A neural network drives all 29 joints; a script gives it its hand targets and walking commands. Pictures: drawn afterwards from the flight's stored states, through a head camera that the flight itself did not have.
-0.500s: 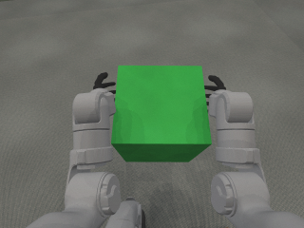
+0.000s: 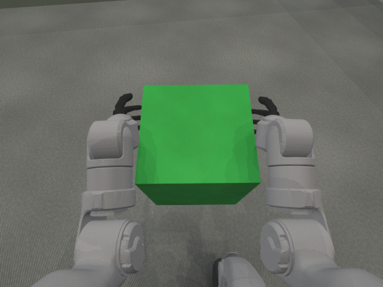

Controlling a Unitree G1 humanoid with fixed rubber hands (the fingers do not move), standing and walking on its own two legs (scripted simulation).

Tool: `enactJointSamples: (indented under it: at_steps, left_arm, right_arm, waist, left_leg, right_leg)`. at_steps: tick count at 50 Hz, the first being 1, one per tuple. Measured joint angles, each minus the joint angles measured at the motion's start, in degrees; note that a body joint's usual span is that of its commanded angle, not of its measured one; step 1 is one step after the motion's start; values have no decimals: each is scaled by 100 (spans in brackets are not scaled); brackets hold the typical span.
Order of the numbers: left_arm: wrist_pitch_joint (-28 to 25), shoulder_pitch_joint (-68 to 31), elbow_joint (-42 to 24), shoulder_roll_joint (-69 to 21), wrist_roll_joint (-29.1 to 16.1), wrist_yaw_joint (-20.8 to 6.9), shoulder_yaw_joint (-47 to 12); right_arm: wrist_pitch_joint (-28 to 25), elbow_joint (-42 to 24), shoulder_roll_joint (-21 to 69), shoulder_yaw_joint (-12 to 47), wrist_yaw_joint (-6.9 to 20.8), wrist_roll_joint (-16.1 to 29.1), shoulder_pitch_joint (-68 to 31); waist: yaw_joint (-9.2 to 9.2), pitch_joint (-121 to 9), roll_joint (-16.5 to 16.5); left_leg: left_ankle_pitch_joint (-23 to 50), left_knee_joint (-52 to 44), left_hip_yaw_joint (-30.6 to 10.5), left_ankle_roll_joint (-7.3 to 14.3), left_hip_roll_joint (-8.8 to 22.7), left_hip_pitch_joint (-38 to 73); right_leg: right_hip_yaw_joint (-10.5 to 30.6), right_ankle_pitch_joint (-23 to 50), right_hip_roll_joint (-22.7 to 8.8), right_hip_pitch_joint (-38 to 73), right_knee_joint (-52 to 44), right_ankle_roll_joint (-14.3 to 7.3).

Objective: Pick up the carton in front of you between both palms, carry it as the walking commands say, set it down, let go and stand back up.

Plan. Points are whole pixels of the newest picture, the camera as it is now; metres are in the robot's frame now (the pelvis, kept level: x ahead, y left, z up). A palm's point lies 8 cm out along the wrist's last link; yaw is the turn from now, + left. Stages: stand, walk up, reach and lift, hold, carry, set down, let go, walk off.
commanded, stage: carry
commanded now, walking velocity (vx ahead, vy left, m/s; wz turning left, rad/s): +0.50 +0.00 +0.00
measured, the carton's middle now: (195, 153) +0.39 -0.01 +0.01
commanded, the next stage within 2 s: none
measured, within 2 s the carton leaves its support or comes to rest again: neither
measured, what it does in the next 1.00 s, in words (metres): walks ahead: right foot, then left foot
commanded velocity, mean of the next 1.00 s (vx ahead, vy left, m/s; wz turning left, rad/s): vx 0.50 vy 0.00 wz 0.00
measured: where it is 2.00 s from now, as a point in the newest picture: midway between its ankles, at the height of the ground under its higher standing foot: (185, 116)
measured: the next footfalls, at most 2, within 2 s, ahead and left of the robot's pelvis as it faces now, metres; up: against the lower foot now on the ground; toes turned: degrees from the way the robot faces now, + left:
right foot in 0.10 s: +0.25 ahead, -0.10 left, +0.00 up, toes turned -5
left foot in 0.56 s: +0.51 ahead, +0.10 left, +0.00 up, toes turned +8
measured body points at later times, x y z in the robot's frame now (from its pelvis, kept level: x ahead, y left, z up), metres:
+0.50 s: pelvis +0.31 -0.01 +0.00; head +0.35 -0.02 +0.45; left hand +0.70 +0.14 +0.13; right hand +0.71 -0.15 +0.12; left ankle +0.44 +0.11 -0.71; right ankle +0.21 -0.10 -0.74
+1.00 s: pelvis +0.65 -0.02 -0.01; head +0.63 -0.02 +0.44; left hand +0.96 +0.13 +0.09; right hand +0.95 -0.17 +0.08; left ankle +0.48 +0.09 -0.73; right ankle +0.76 -0.11 -0.74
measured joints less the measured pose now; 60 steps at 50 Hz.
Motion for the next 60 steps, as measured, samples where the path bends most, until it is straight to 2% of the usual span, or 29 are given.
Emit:
enactJointSamples:
  at_steps: [4, 6, 8, 9, 11, 16, 20, 26, 28, 29, 31, 33, 34, 37, 40, 42, 44, 47, 49, 50, 51, 52, 54, 55, 57, 60]
  left_arm:
    - [63, -122, 267, 26, 47, -35, 17]
    - [-10, -186, 528, -46, 83, 21, -13]
    - [-61, -208, 758, -138, 108, 139, -37]
    - [-44, -174, 813, -174, 90, 207, -29]
    - [25, -63, 786, -202, -4, 316, 5]
    - [85, -6, 423, -202, -176, 426, 142]
    - [85, -149, 137, -226, -156, 414, 204]
    - [157, -249, 137, -279, 67, 281, 175]
    - [224, -191, 167, -246, 123, 209, 171]
    - [220, -148, 195, -186, 126, 155, 154]
    - [202, 0, 257, -99, 123, 31, 174]
    - [232, 231, 241, -130, 111, 0, 179]
    - [256, 360, 175, -190, 108, 23, 169]
    - [268, 784, -273, -434, 152, 60, 73]
    - [154, 1296, -969, -689, 281, -59, -88]
    - [67, 1676, -1467, -846, 359, -132, -214]
    - [33, 2027, -1864, -900, 370, -81, -426]
    - [101, 2286, -2025, -762, 256, -10, -639]
    - [148, 2314, -1940, -750, 211, 14, -636]
    - [120, 2307, -1815, -754, 200, 19, -653]
    - [58, 2292, -1635, -759, 206, 16, -683]
    - [23, 2270, -1454, -767, 214, 16, -699]
    - [24, 2290, -1211, -759, 203, 25, -698]
    - [34, 2333, -1156, -744, 186, 21, -685]
    - [39, 2423, -1129, -714, 129, 37, -665]
    - [17, 2481, -1228, -693, 28, 110, -640]
  right_arm:
    - [90, 197, -46, 11, 124, -135, -66]
    - [88, 373, -186, 2, 234, -140, -73]
    - [37, 591, -307, -22, 377, -143, -34]
    - [34, 678, -336, -15, 415, -137, 4]
    - [70, 752, -334, 16, 399, -106, 56]
    - [100, 541, -278, 89, 298, -53, 10]
    - [107, 235, -281, 85, 317, -74, -101]
    - [197, 148, -274, -26, 408, -179, -140]
    - [220, 250, -215, -38, 395, -215, -135]
    - [173, 288, -142, -31, 376, -248, -93]
    - [126, 343, 32, -9, 314, -355, 29]
    - [179, 215, 205, -36, 258, -437, 313]
    - [212, 70, 280, -65, 247, -458, 505]
    - [242, -568, 479, -128, 259, -494, 1086]
    - [169, -1375, 688, -89, 302, -549, 1642]
    - [120, -1849, 736, 62, 366, -557, 1981]
    - [101, -2051, 631, 267, 481, -515, 2178]
    - [105, -2067, 556, 488, 481, -458, 2353]
    - [146, -2020, 522, 550, 451, -430, 2441]
    - [145, -1973, 489, 540, 441, -414, 2477]
    - [127, -1906, 458, 506, 425, -389, 2524]
    - [122, -1837, 431, 478, 410, -365, 2581]
    - [142, -1696, 424, 456, 347, -312, 2678]
    - [156, -1639, 441, 463, 300, -288, 2709]
    - [175, -1543, 428, 530, 242, -247, 2722]
    - [128, -1509, 437, 567, 250, -251, 2678]
  waist:
    - [42, -254, 19]
    - [133, -319, 160]
    - [253, -283, 165]
    - [291, -254, 130]
    - [331, -174, 81]
    - [340, 62, 82]
    - [321, 120, 121]
    - [283, -128, 90]
    - [284, -248, 69]
    - [258, -270, -65]
    - [231, -251, -134]
    - [244, -218, -69]
    - [250, -199, -42]
    - [253, -106, 23]
    - [235, -60, 35]
    - [234, -80, 23]
    - [231, -150, 12]
    - [208, -370, 28]
    - [191, -543, 60]
    - [201, -622, 161]
    - [230, -674, 265]
    - [255, -701, 272]
    - [272, -702, 191]
    - [274, -691, 161]
    - [286, -658, 139]
    - [325, -620, 109]
  left_leg:
    - [-646, 428, -12, -176, 90, 442]
    - [-696, 1656, -49, -264, 263, 152]
    - [-718, 3310, -364, -309, 163, -548]
    - [-670, 3878, -435, -301, 110, -891]
    - [-428, 4263, -448, -309, 122, -1481]
    - [-10, 3306, -399, -457, 388, -2471]
    - [594, 2287, -317, -518, 518, -2794]
    - [1607, 647, 33, -414, 321, -2325]
    - [1927, 49, 264, -296, 241, -1832]
    - [1774, 221, 357, -167, 178, -1791]
    - [1299, 514, 422, 7, 177, -1698]
    - [1114, 359, 408, -18, 233, -1418]
    - [1104, 196, 392, -59, 249, -1246]
    - [1056, -290, 331, -59, 283, -738]
    - [909, -581, 272, -103, 301, -301]
    - [741, -691, 253, -164, 302, -5]
    - [526, -761, 254, -239, 304, 310]
    - [89, -697, 249, -385, 333, 746]
    - [-391, -253, 218, -503, 404, 902]
    - [-675, 270, 221, -545, 535, 816]
    - [-681, 1060, 148, -542, 664, 549]
    - [-676, 1962, -34, -529, 650, 171]
    - [-636, 3389, -251, -450, 515, -616]
    - [-509, 3749, -265, -420, 495, -961]
    - [-177, 3786, -227, -414, 548, -1510]
    - [221, 3076, -160, -491, 656, -2069]
  right_leg:
    - [-370, 621, 261, 712, -1301, -184]
    - [-511, 511, 371, 951, -1222, -366]
    - [-515, 33, 377, 1051, -956, -486]
    - [-494, -96, 366, 1174, -996, -505]
    - [-451, -134, 343, 1471, -1244, -422]
    - [-387, -288, 334, 2164, -1839, -450]
    - [-334, -530, 339, 2650, -2104, -368]
    - [-273, -1286, 277, 3416, -2073, -134]
    - [-297, -1723, 218, 3496, -1502, -39]
    - [-274, -1763, 79, 3308, -864, -1]
    - [19, -1791, 133, 2610, 858, 68]
    - [84, -1756, 232, 1937, 1926, 48]
    - [50, -1624, 217, 1677, 2024, 49]
    - [-39, -1336, 90, 1123, 1402, 132]
    - [-70, -1037, -32, 763, 539, 219]
    - [-127, -679, -90, 645, -7, 239]
    - [-233, -296, -103, 627, -495, 224]
    - [-457, 205, -20, 827, -1219, 135]
    - [-699, 393, 72, 1198, -1714, 33]
    - [-788, 536, 141, 1284, -1643, -157]
    - [-863, 385, 189, 1284, -1384, -309]
    - [-894, 158, 180, 1318, -1213, -394]
    - [-893, -136, 134, 1546, -1247, -414]
    - [-884, -146, 124, 1701, -1381, -350]
    - [-866, -175, 138, 2028, -1694, -331]
    - [-813, -233, 153, 2483, -2106, -311]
